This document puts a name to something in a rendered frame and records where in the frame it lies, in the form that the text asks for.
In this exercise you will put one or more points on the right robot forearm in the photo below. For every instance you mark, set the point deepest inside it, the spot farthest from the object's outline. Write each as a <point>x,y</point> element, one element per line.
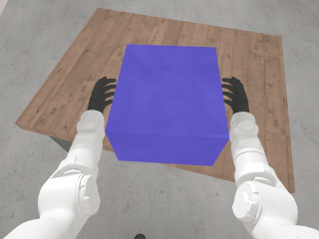
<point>247,152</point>

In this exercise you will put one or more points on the right robot hand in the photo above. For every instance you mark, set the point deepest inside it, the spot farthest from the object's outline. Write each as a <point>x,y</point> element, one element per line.
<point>239,101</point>

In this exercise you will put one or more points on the table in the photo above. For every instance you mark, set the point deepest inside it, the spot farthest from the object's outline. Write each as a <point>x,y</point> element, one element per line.
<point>256,59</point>

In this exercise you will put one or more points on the carton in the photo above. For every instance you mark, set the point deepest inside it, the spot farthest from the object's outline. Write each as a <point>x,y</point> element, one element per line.
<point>168,106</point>

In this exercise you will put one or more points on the left robot hand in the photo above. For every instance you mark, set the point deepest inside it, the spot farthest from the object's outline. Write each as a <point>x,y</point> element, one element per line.
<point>97,101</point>

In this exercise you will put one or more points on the robot left upper arm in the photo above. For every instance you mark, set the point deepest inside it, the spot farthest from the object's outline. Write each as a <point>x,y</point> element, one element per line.
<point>65,204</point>

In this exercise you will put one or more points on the left robot forearm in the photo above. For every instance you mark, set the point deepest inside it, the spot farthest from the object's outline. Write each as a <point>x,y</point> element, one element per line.
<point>85,151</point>

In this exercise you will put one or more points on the robot right upper arm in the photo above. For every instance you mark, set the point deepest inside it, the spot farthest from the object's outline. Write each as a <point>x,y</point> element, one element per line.
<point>269,212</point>

